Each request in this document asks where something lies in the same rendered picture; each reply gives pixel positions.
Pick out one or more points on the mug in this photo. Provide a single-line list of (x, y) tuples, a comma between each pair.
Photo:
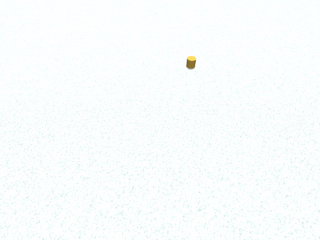
[(191, 62)]

